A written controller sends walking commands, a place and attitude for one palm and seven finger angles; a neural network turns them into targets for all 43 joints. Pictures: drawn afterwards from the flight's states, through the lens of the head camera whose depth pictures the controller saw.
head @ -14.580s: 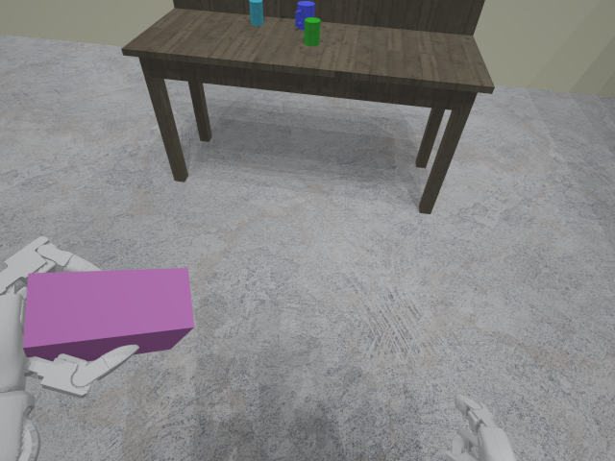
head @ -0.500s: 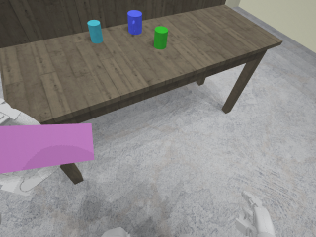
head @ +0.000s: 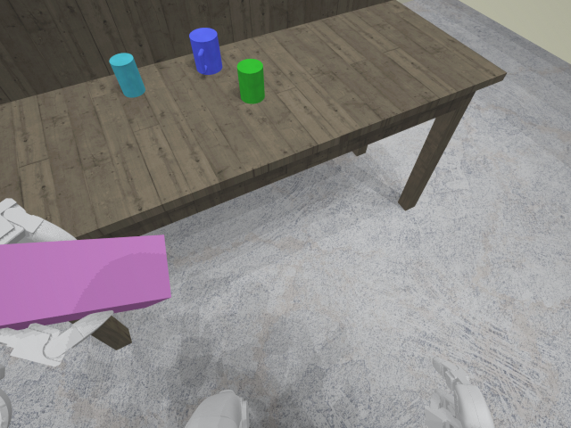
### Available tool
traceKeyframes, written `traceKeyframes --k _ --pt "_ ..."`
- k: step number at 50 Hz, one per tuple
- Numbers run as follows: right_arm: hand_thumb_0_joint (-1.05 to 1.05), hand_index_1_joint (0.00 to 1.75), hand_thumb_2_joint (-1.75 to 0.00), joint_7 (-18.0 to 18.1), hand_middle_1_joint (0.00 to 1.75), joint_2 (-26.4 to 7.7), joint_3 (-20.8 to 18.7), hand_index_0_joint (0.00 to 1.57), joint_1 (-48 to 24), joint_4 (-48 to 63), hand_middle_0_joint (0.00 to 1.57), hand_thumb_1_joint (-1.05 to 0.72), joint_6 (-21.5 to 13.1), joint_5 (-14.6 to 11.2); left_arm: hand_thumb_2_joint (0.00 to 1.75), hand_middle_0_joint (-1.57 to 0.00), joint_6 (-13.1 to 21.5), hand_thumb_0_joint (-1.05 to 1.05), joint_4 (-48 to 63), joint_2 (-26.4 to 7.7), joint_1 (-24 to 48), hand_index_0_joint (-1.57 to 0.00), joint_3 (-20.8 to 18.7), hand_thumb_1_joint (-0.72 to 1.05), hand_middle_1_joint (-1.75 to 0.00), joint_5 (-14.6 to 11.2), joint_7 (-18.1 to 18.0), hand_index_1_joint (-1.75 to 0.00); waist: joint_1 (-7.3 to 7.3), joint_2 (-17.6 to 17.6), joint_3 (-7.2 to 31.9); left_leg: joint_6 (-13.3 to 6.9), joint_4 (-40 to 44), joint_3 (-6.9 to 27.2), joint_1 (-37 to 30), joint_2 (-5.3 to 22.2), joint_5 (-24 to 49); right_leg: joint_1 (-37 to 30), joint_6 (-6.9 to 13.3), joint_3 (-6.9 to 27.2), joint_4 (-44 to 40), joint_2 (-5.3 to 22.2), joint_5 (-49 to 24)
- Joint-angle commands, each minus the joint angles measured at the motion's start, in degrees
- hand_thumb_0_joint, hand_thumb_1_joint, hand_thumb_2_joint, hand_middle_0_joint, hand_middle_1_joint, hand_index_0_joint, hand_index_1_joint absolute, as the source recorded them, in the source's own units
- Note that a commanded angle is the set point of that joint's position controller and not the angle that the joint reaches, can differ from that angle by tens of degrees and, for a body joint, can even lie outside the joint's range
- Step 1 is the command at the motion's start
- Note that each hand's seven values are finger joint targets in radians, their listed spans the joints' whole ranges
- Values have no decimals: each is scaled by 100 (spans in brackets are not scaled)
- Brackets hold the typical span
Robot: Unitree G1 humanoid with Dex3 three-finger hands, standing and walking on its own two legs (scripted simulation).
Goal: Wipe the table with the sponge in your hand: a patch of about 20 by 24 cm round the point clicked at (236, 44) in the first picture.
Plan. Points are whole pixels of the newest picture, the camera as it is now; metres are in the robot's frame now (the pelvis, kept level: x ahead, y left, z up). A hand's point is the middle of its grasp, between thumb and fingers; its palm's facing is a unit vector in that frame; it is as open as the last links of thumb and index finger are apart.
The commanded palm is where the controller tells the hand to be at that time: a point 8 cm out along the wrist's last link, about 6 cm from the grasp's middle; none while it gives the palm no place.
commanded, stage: take the last steps up to it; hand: left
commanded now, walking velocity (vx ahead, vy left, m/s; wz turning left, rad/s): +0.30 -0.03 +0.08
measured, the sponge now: (110, 280) +0.24 +0.19 +0.15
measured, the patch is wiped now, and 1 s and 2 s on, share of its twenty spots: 0.00 0.00 0.00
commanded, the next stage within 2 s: come to a stop and stand still in 1.08 s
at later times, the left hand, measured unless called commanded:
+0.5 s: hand (160, 202) +0.32 +0.16 +0.17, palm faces +0.43 -0.78 -0.46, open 9.8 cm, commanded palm +0.26 +0.20 +0.18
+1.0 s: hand (191, 138) +0.41 +0.14 +0.18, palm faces +0.43 -0.76 -0.48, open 9.8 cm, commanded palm +0.35 +0.18 +0.18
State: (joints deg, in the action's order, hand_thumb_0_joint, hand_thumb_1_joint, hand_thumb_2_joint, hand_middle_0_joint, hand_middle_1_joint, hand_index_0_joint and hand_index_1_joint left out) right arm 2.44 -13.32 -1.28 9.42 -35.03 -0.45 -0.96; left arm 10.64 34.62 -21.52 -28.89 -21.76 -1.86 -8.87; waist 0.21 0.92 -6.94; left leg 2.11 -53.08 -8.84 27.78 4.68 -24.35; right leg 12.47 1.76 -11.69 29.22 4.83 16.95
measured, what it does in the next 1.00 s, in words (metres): walks ahead: left foot, then right foot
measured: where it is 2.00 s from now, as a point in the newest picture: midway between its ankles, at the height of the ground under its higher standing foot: (325, 393)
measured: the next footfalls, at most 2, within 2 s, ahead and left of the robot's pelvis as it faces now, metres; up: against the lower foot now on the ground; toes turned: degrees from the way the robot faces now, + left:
left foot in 0.10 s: +0.13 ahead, +0.11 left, +0.00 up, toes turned +11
right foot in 0.40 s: +0.16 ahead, -0.20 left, +0.00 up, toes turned -9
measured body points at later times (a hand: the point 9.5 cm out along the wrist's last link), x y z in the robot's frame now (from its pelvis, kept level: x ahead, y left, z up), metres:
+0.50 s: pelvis +0.11 -0.08 -0.01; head +0.15 -0.10 +0.43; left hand +0.29 +0.20 +0.19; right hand +0.29 -0.29 -0.13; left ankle +0.08 +0.06 -0.67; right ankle +0.12 -0.19 -0.74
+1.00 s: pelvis +0.21 -0.11 -0.01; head +0.25 -0.11 +0.44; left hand +0.38 +0.18 +0.21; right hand +0.40 -0.30 -0.10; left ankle +0.22 +0.03 -0.74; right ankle +0.24 -0.22 -0.73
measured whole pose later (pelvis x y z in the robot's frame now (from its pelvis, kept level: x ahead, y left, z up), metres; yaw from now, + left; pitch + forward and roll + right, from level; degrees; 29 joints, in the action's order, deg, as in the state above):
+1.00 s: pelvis +0.21 -0.11 -0.01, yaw +4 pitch +0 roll +0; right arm 2.5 -8.0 0.9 11.4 -32.4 -5.1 -1.1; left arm 12.6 33.3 -23.1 -29.1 -22.2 -1.8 -8.2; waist -0.7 -0.9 -3.7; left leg 1.2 -32.5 -7.6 16.7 5.6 -15.7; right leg 20.0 -2.5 -7.8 38.5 4.2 21.6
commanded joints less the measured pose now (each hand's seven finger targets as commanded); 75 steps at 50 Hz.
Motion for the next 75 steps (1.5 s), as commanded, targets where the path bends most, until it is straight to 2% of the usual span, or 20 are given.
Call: traceKeyframes --k 1,3,5,7,12,18,20,22,27,35,37,39,44,49,53,56,63,65,69,75 --pt "0 30 -90 12 30 -279 -124 20 -342 1077 20 -90 -339 45 130 -120 321 0 1204 -948 0 -120 -759 10 -160 -83 -253 -160 -131 590 1440 -82 1936 -266 -574 -112 716 -1143 619 948 -524 1266 -2322" --pt "0 30 -90 77 30 -347 -194 20 -158 1113 20 -90 -374 53 130 -120 350 0 1307 -925 282 -120 -641 10 -160 -69 -261 -160 9 240 1512 -173 2690 -353 -1764 -144 1360 -520 316 670 310 927 -1634" --pt "0 30 -90 122 30 -600 -311 20 -139 1164 20 -90 -402 42 130 -120 471 0 1456 -947 502 -120 -633 10 -160 -64 -274 -160 67 -1792 1639 -1123 3218 2330 -3272 1611 2210 1513 -243 379 2439 -31 800" --pt "0 30 -90 100 30 -494 -182 20 -356 1117 20 -90 -507 90 130 -120 550 0 1143 -1314 730 -120 -798 10 -160 6 -196 -160 50 -1726 1289 -1646 3774 3665 -2669 2396 1580 2279 -231 1181 4048 -25 1748" --pt "0 30 -90 20 30 -463 -228 20 -243 1058 20 -90 -653 23 130 -120 525 0 1504 -890 137 -120 -653 10 -160 -40 -62 -160 -87 -1624 1206 -1110 3566 1105 -1770 1414 1921 1486 -381 616 2446 185 695" --pt "0 30 -90 118 30 -411 -190 20 -123 989 20 -90 -676 -24 130 -120 358 0 555 -751 409 -120 -510 10 -160 -38 -80 -160 -76 -769 1185 -602 2348 338 -1065 914 393 -371 -444 -31 -96 -229 96" --pt "0 30 -90 140 30 -138 -85 20 -190 1044 20 -90 -586 -15 130 -120 254 0 406 -1181 699 -120 -664 10 -160 35 -127 -160 -121 1879 1104 -167 -384 -186 824 -217 -940 -1240 420 2843 -1282 1589 -109" --pt "0 30 -90 93 30 -326 -71 20 -498 978 20 -90 -648 2 130 -120 258 0 530 -1267 897 -120 -755 10 -160 -55 -127 -160 -157 1664 957 -104 -1848 749 1347 -34 -720 -1113 887 3660 -1541 2143 -231" --pt "0 30 -90 68 30 -283 -30 20 -515 753 20 -90 -471 52 130 -120 482 0 700 -976 507 -120 -694 10 -160 4 -110 -160 -68 705 1084 -39 -521 469 656 117 94 -1061 628 1287 -996 1573 -2659" --pt "0 30 -90 122 30 -384 -253 20 -114 1050 20 -90 -492 75 130 -120 494 0 1104 -944 448 -120 -629 10 -160 8 -263 -160 -4 246 1501 -233 2798 -262 -1866 -290 1553 -607 191 684 432 997 -2209" --pt "0 30 -90 112 30 -620 -358 20 -85 1125 20 -90 -505 23 130 -120 578 0 1246 -875 553 -120 -548 10 -160 -6 -246 -160 16 -1783 1676 -1220 3135 2462 -3257 1564 3421 1427 -303 375 2695 -61 1226" --pt "0 30 -90 109 30 -543 -261 20 -265 1068 20 -90 -531 73 130 -120 590 0 900 -1298 568 -120 -837 10 -160 17 -173 -160 22 -1667 1469 -1753 3512 3360 -2675 2105 2710 2101 -292 1096 4005 4 1882" --pt "0 30 -90 35 30 -467 -231 20 -175 978 20 -90 -670 0 130 -120 563 0 1283 -847 4 -120 -628 10 -160 -64 -46 -160 -80 -1576 1350 -1217 3304 1211 -1829 1202 2843 1264 -386 584 2139 38 826" --pt "0 30 -90 140 30 -449 -160 20 -150 906 20 -90 -705 -26 130 -120 407 0 620 -752 280 -120 -523 10 -160 -45 -63 -160 -75 -1014 1321 -737 2585 673 -1240 870 1384 -219 -427 122 23 -285 92" --pt "0 30 -90 144 30 -383 -119 20 -307 833 20 -90 -681 44 130 -120 311 0 206 -1129 829 -120 -655 10 -160 -72 -67 -160 -97 1826 994 -120 -1090 688 779 -255 -654 -859 714 3541 -1453 2045 -1171" --pt "0 30 -90 119 30 -265 41 20 -528 691 20 -90 -607 49 130 -120 474 0 548 -1161 942 -120 -728 10 -160 -24 -73 -160 -71 644 1101 -28 -1129 804 788 -87 -166 -1123 703 2154 -915 1758 -3232" --pt "0 30 -90 85 30 -195 -39 20 -382 985 20 -90 -528 111 130 -120 516 0 775 -871 51 -120 -612 10 -160 20 -181 -160 -139 746 1480 -70 1978 28 -651 -415 891 -1359 383 995 -318 1193 -4178" --pt "0 30 -90 136 30 -282 -134 20 -253 1039 20 -90 -456 84 130 -120 447 0 921 -891 164 -120 -602 10 -160 -8 -188 -160 -14 508 1551 -74 2820 98 -1540 -378 1931 -955 106 916 52 946 -3597" --pt "0 30 -90 162 30 -500 -220 20 -140 1087 20 -90 -584 124 130 -120 521 0 833 -1016 334 -120 -631 10 -160 -7 -111 -160 -46 -1679 1438 -1042 3388 2247 -2405 1587 5263 874 -352 843 1850 -255 1698" --pt "0 30 -90 -30 30 -507 -160 20 -81 1007 20 -90 -810 76 130 -120 340 0 1196 -764 248 -120 -326 10 -160 -41 -43 -160 9 -1503 1487 -801 3305 1258 -2177 1116 4005 405 -328 770 1061 -418 835"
